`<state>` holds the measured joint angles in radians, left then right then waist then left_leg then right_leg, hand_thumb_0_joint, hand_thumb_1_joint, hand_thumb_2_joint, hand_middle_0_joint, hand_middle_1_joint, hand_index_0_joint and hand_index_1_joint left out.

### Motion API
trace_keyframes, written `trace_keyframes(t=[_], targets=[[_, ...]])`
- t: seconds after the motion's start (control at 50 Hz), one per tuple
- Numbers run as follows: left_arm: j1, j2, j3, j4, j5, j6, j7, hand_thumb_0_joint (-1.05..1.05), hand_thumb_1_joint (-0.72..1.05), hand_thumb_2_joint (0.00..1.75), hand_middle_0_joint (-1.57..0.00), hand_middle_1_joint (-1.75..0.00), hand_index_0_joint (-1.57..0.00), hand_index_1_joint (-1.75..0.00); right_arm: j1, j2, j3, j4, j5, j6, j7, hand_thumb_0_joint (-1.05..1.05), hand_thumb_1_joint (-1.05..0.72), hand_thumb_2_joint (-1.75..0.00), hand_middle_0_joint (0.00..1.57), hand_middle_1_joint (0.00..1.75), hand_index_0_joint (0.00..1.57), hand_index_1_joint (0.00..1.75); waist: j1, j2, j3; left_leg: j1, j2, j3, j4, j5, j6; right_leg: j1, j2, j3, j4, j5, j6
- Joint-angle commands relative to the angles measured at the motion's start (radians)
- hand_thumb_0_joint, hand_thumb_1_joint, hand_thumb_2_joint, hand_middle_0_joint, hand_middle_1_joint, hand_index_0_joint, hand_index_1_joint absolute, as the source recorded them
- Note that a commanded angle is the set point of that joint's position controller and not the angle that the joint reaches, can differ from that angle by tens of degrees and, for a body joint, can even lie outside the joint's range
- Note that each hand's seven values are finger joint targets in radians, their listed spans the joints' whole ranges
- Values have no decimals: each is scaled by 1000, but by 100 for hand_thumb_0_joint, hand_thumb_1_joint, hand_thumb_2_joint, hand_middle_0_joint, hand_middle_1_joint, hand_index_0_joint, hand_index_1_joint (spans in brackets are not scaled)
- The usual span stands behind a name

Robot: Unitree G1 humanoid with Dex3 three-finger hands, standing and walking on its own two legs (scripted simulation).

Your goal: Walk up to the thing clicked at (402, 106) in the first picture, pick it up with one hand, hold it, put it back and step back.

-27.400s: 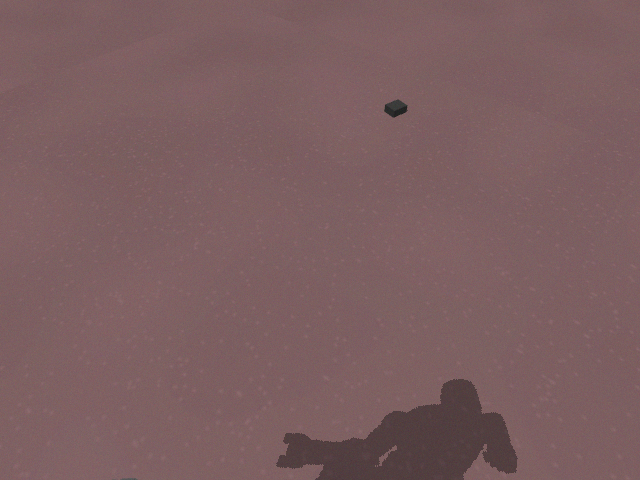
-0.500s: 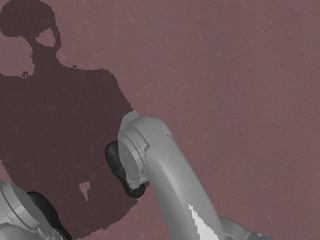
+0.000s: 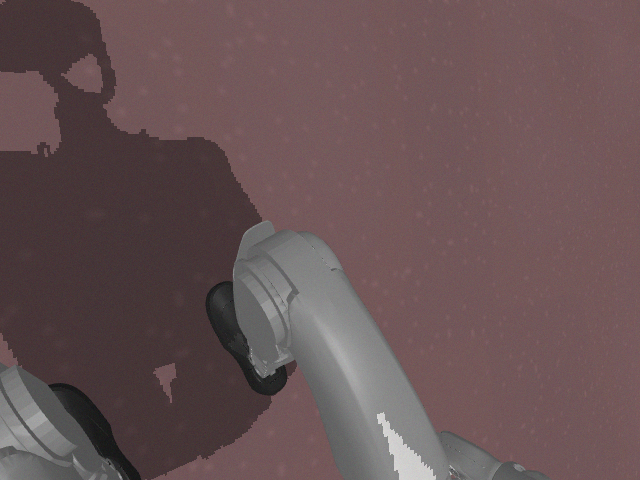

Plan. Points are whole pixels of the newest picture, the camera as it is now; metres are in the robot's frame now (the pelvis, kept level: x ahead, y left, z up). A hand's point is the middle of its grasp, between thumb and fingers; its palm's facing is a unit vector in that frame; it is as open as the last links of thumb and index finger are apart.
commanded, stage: open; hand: left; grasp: from above
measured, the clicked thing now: out of the picture +0.46 +0.34 -0.31
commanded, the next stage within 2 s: withdraw in 0.04 s
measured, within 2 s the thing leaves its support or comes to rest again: neither
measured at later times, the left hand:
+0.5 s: hand out of the picture +0.49 +0.36 -0.19, palm faces -0.03 -0.36 -0.93, open 13.8 cm
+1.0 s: hand out of the picture +0.45 +0.37 -0.13, palm faces -0.49 -0.21 -0.85, open 13.4 cm
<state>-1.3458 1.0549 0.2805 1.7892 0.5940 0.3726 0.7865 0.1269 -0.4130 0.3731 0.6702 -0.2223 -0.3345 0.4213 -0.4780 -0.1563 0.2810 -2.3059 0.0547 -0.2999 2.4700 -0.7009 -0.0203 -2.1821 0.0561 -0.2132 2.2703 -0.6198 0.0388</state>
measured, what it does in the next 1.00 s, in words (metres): stands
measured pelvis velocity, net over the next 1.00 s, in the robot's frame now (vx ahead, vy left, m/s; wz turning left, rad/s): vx -0.01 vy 0.00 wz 0.12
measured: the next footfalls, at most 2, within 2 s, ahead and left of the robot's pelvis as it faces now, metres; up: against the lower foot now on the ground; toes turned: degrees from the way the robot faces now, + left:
none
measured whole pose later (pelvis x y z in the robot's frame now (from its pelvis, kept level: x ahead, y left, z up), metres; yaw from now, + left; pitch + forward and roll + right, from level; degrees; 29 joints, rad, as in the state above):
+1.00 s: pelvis -0.01 +0.00 +0.01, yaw +7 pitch +30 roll -9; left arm -1.13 0.85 0.00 1.42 1.09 -0.02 0.10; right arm 0.17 -0.33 0.17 0.68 -0.12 -0.13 0.16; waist -0.29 -0.01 0.05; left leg -2.29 0.04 -0.15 2.39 -0.65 0.00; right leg -2.20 0.03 -0.10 2.29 -0.62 0.03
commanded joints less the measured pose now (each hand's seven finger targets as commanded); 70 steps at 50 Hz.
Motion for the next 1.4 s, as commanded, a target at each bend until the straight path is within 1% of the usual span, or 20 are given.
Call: trace_keyframes(t=[0.0, 0.18, 0.32, 0.38, 0.44, 0.46, 0.52, 0.56, 0.64, 0.74, 0.8, 0.88, 1.0, 1.08, 1.12, 1.2, 1.22, 1.28, 1.3, 1.38], targets=[[-221, 171, -29, -89, 38, -4, 44, 0, -51, 104, -11, -100, -9, -103, 249, -342, -75, 53, 6, 4, 0, 0, -89, -90, 20, 30, 20, 30, -83, 585, -651, 476, 30, 90, -245, 193, 13, 424, 42, -84, -206, 255, -39], [-233, 189, -22, -126, 33, -16, 47, 0, -50, 96, -8, -102, -9, -100, 230, -345, -77, 50, 7, -4, -6, 0, -90, -90, 20, 30, 20, 30, -78, 590, -658, 475, 31, 94, -239, 187, 15, 431, 37, -77, -210, 252, -35], [-293, 228, -21, -308, 113, 0, -4, 0, -49, 94, -12, -96, -12, -95, 270, -328, -123, 60, 31, 6, -20, 0, -91, -90, 20, 30, 20, 30, -24, 746, -812, 612, 44, 107, -270, 286, -3, 436, 39, -60, -205, 316, -50], [-251, 151, -59, -436, 146, 26, -74, 0, -46, 91, -15, -91, -15, -91, 296, -297, -171, 57, 55, 18, -32, 0, -91, -90, 20, 30, 20, 30, 21, 781, -921, 639, 38, 130, -280, 323, 0, 457, 47, -45, -211, 337, -57], [-92, 47, -96, -534, 174, 63, -181, 0, -44, 89, -16, -91, -16, -90, 309, -248, -224, 61, 90, 35, -42, 0, -91, -90, 20, 30, 20, 30, 107, 796, -1024, 659, 25, 145, -294, 385, -3, 453, 49, -34, -197, 362, -67], [-32, -25, -128, -504, 170, 79, -214, 0, -45, 89, -16, -91, -16, -90, 312, -218, -232, 76, 104, 43, -46, 0, -92, -91, 20, 30, 20, 30, 127, 779, -1005, 633, 23, 152, -294, 378, -1, 416, 55, -29, -193, 355, -71], [27, -161, -193, -532, 189, 83, -297, 0, -42, 88, -17, -91, -18, -90, 329, -200, -271, 97, 122, 66, -53, 0, -91, -90, 20, 30, 20, 30, 119, 656, -940, 508, 13, 167, -294, 324, 18, 361, 59, -19, -192, 317, -68], [0, -129, -192, -580, 209, 61, -349, 0, -37, 86, -18, -91, -20, -89, 339, -201, -281, 107, 119, 84, -65, 0, -90, -90, 20, 30, 20, 30, 120, 556, -897, 430, 5, 181, -302, 275, 36, 371, 57, 0, -208, 278, -61], [-36, -157, -245, -532, 285, -17, -465, 0, -37, 87, -16, -93, -18, -91, 315, -199, -303, 91, 126, 110, -98, 0, -89, -89, 20, 30, 20, 30, 113, 426, -824, 369, -13, 195, -339, 157, 43, 335, 52, 21, -256, 127, -71], [-94, -48, -248, -512, 375, -156, -577, 0, -41, 91, -13, -98, -15, -96, 252, -176, -300, 42, 119, 141, -163, 0, -89, -89, 20, 30, 20, 30, 127, 347, -768, 336, -34, 218, -336, -23, 36, 325, 43, 75, -301, -156, -82], [-100, -23, -257, -494, 427, -241, -620, 0, -42, 93, -12, -99, -14, -97, 242, -161, -286, 19, 118, 160, -203, 0, -88, -89, 20, 30, 20, 30, 136, 325, -759, 344, -38, 227, -338, -39, 36, 319, 36, 81, -305, -183, -84], [-94, 19, -259, -484, 483, -362, -655, 0, -43, 94, -11, -99, -13, -97, 252, -163, -276, 10, 118, 188, -254, 0, -88, -89, 20, 30, 20, 30, 141, 347, -810, 381, -35, 229, -310, 56, 35, 319, 29, 67, -264, -63, -83], [-63, -18, -286, -548, 552, -518, -671, 0, -36, 88, -18, -92, -20, -90, 291, -186, -278, 1, 105, 237, -309, 0, -88, -89, 20, 30, 20, 30, 135, 407, -864, 451, -28, 225, -276, 191, 27, 312, 15, 15, -221, 125, -78], [9, -15, -271, -659, 568, -595, -655, 0, -32, 84, -20, -88, -22, -86, 298, -194, -293, -1, 89, 266, -324, 0, -89, -89, 20, 30, 20, 30, 174, 506, -931, 564, -28, 218, -278, 291, 8, 300, 5, 0, -195, 190, -86], [45, 28, -227, -784, 565, -627, -623, 0, -29, 81, -23, -85, -25, -82, 295, -199, -316, -18, 88, 279, -329, 0, -89, -89, 20, 30, 20, 30, 210, 579, -1015, 649, -27, 212, -285, 340, 2, 302, 0, 2, -186, 219, -90], [152, 123, -104, -1042, 573, -625, -523, 0, 3, 108, -28, -71, -25, -73, 266, -200, -371, -68, 96, 311, -330, 0, -88, -89, 20, 30, 20, 30, 299, 679, -1175, 795, -27, 211, -313, 426, -4, 319, -11, 22, -165, 271, -96], [177, 76, -118, -1052, 571, -610, -505, 0, 11, 110, -28, -71, -25, -73, 267, -187, -383, -74, 97, 314, -328, 0, -88, -89, 20, 30, 20, 30, 283, 673, -1154, 781, -25, 213, -313, 422, -1, 311, -13, 25, -169, 275, -95], [170, 23, -114, -1090, 525, -554, -460, 0, 31, 103, -25, -59, -24, -61, 268, -156, -403, -76, 111, 318, -327, 0, -89, -90, 20, 30, 20, 30, 267, 642, -1188, 768, -17, 228, -346, 355, 19, 315, -10, 38, -211, 253, -87], [185, 6, -108, -1100, 504, -532, -453, 0, 38, 100, -24, -55, -23, -56, 273, -156, -413, -77, 115, 317, -328, 0, -89, -90, 20, 30, 20, 30, 280, 628, -1198, 768, -20, 232, -361, 340, 23, 318, -13, 42, -225, 245, -88], [318, -166, -192, -1098, 408, -437, -489, 0, 47, 106, -25, -57, -24, -58, 268, -119, -437, -68, 145, 318, -328, 0, -89, -90, 20, 30, 20, 30, 318, 613, -1217, 772, -22, 234, -489, 223, 32, 362, -10, 56, -284, 185, -80]])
